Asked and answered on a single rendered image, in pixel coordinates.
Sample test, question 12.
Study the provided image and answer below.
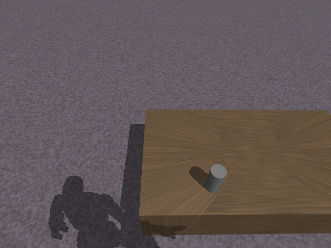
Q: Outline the can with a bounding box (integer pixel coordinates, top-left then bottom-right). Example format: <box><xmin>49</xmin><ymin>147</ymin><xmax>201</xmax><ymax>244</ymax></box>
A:
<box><xmin>205</xmin><ymin>164</ymin><xmax>227</xmax><ymax>193</ymax></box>

